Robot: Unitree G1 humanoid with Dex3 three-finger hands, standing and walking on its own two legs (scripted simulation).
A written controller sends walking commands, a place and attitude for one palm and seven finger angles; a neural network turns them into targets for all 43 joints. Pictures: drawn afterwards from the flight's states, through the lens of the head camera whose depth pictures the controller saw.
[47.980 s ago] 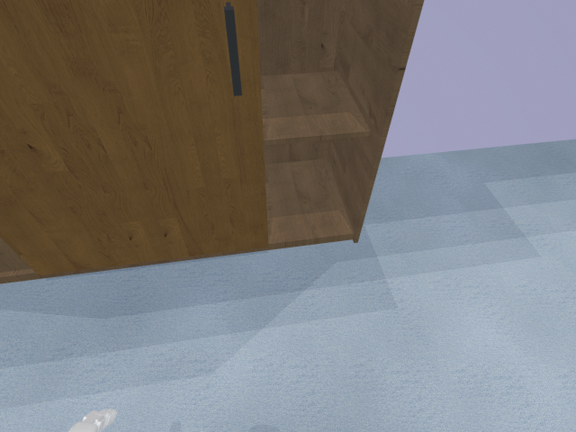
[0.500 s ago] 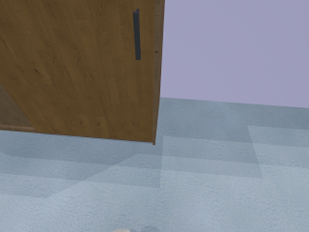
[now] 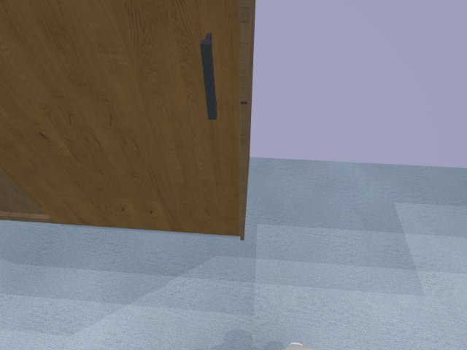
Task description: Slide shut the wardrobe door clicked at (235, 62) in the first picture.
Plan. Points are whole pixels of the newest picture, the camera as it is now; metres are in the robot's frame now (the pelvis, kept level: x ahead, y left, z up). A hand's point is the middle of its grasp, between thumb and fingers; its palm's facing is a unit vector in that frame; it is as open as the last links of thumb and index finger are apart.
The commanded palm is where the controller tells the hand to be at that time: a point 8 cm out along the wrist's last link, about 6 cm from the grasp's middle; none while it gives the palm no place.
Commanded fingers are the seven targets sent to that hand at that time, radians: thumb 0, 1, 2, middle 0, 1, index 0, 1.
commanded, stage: take the last steps up to it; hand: left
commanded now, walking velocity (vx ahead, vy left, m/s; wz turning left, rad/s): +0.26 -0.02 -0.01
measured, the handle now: (210, 79) +0.67 +0.08 +0.11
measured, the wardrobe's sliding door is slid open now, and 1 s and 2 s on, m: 0.00 0.00 0.00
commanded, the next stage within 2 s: come to a stop and stand still in 0.26 s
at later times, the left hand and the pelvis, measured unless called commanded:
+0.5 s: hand out of the picture +0.14 +0.16 -0.20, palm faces +0.09 -0.98 -0.17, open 7.3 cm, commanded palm none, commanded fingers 0.00 0.90 0.90 -0.20 -0.30 -0.20 -0.30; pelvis +0.17 -0.01 -0.02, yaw +0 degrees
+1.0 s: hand (168, 295) +0.26 +0.17 -0.19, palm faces +0.08 -0.97 -0.23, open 7.4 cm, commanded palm none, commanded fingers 0.00 0.90 0.90 -0.20 -0.30 -0.20 -0.30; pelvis +0.19 -0.02 -0.02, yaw +2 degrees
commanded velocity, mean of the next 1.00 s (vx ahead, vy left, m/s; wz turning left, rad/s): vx -0.05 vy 0.00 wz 0.01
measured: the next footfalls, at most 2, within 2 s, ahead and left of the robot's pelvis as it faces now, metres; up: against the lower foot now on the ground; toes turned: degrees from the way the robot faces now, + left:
right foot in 0.08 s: +0.18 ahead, -0.15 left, +0.00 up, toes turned +0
left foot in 0.40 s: +0.26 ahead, +0.10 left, +0.00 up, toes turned +8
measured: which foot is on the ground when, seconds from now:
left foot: down 0.00-0.08, up 0.10-0.38, down 0.40-0.70, up 0.72-0.96, down 0.98-1.00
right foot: up 0.00-0.06, down 0.08-1.00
